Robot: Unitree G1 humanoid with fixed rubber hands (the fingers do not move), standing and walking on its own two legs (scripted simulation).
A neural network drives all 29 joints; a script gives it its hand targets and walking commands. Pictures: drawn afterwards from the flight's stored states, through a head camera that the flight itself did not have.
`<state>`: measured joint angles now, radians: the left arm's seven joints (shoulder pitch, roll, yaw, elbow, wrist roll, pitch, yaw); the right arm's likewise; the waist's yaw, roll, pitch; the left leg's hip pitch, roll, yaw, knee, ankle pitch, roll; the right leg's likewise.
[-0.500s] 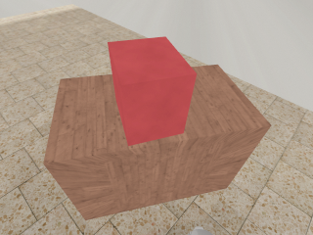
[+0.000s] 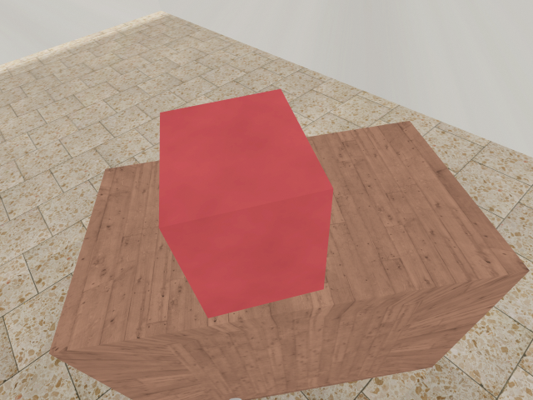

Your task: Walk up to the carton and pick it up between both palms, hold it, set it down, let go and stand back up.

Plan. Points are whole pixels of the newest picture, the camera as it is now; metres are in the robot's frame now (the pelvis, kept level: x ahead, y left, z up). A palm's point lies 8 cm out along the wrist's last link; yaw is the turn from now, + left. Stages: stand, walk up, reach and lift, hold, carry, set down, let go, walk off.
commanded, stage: walk up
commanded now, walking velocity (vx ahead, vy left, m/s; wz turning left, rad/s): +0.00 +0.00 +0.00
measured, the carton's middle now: (244, 203) +0.48 +0.10 +0.01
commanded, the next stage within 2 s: none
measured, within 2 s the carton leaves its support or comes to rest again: neither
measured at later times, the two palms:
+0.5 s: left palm out of the picture -0.01 +0.28 -0.16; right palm out of the picture +0.01 -0.17 -0.15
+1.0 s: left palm out of the picture -0.08 +0.27 -0.16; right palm out of the picture -0.13 -0.18 -0.13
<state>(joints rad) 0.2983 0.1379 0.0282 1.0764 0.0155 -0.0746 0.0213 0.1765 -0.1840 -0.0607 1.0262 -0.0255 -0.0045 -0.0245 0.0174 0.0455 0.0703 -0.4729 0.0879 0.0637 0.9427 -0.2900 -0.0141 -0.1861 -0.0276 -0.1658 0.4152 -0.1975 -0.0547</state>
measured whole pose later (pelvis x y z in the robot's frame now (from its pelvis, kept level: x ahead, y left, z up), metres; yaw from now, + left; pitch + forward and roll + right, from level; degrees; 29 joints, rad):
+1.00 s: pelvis -0.07 +0.04 +0.00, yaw +3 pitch +0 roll -4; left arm 0.29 0.19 0.05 1.06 0.04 0.05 0.00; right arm 0.39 -0.11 -0.06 1.10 -0.02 0.04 -0.04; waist -0.04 0.01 0.05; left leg -0.37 -0.01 -0.03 0.29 0.06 0.05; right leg -0.33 0.06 -0.07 0.91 -0.43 0.00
